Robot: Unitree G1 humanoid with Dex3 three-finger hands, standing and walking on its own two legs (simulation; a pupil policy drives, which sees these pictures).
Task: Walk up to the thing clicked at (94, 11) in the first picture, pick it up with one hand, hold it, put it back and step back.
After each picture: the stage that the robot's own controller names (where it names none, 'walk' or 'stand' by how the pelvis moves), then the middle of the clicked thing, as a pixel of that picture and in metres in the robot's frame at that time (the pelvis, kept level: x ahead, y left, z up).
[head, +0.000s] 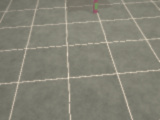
stand; (95, 5) +2.30 -0.19 -0.65
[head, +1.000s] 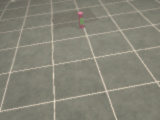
walk; (81, 20) +2.16 +0.18 -0.62
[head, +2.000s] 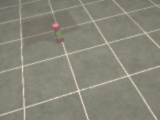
walk; (57, 33) +1.51 +0.40 -0.65
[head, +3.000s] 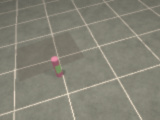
walk; (57, 67) +1.04 +0.35 -0.65
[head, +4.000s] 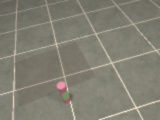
walk; (64, 93) +0.68 +0.26 -0.64
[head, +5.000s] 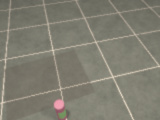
stand; (60, 111) +0.50 +0.19 -0.63
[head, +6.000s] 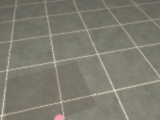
stand; out of the picture +0.45 +0.18 -0.65
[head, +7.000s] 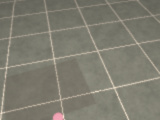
stand; out of the picture +0.44 +0.19 -0.65
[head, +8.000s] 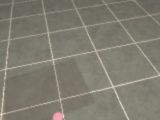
stand; out of the picture +0.46 +0.20 -0.66
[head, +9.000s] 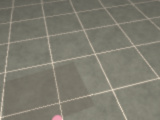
stand; out of the picture +0.45 +0.21 -0.66
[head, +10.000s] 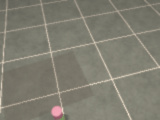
go down; (59, 117) +0.45 +0.20 -0.65
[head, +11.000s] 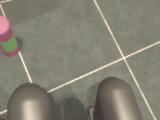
go down; (5, 39) +0.51 +0.27 -0.24
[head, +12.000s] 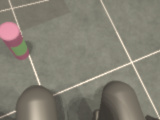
close in; (16, 44) +0.51 +0.27 -0.26
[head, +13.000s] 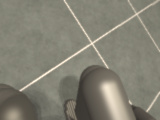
close in; out of the picture +0.49 +0.32 -0.16
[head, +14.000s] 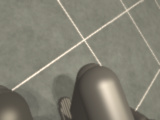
lift; out of the picture +0.48 +0.32 -0.16
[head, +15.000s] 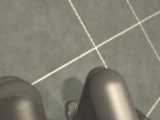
lift; out of the picture +0.39 +0.27 -0.16
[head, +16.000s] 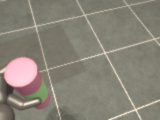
lift; (33, 88) +0.32 +0.17 +0.03
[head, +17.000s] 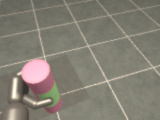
hold; (46, 90) +0.32 +0.14 +0.05
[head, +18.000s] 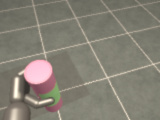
hold; (47, 90) +0.32 +0.14 +0.04
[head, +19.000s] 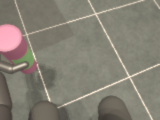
crouch; (19, 54) +0.44 +0.20 -0.05
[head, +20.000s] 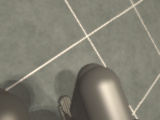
lower; out of the picture +0.45 +0.30 -0.18
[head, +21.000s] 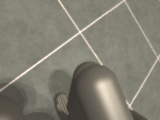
lower; out of the picture +0.46 +0.32 -0.17
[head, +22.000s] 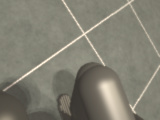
lower; out of the picture +0.46 +0.31 -0.17
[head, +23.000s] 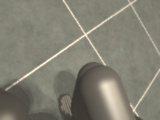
lower; out of the picture +0.46 +0.31 -0.17
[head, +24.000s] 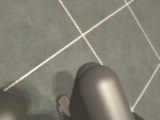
loosen; out of the picture +0.46 +0.30 -0.17
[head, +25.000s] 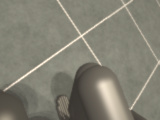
withdraw; out of the picture +0.46 +0.30 -0.17
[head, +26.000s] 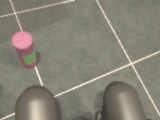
walk; (26, 53) +0.49 +0.24 -0.24
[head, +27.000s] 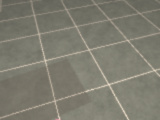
stand; out of the picture +0.42 +0.17 -0.59
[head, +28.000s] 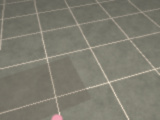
stand; out of the picture +0.44 +0.19 -0.60
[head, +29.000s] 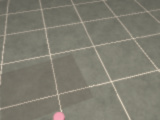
stand; out of the picture +0.44 +0.18 -0.61
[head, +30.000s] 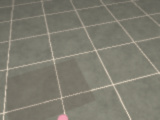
stand; out of the picture +0.45 +0.17 -0.65
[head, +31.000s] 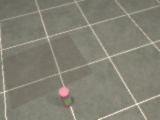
walk; (65, 98) +0.54 +0.18 -0.64
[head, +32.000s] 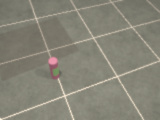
walk; (54, 69) +0.77 +0.21 -0.64
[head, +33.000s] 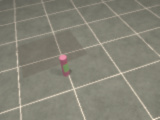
stand; (64, 66) +1.04 +0.28 -0.64
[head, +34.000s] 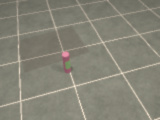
stand; (66, 63) +1.05 +0.20 -0.66
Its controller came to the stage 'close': yes
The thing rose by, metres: 0.67
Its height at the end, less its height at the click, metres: +0.00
